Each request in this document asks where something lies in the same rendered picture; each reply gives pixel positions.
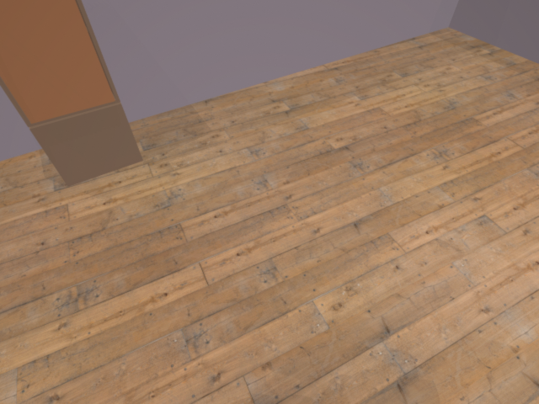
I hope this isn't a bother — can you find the cupboard door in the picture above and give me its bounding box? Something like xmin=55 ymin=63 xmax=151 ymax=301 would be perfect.
xmin=0 ymin=0 xmax=115 ymax=124

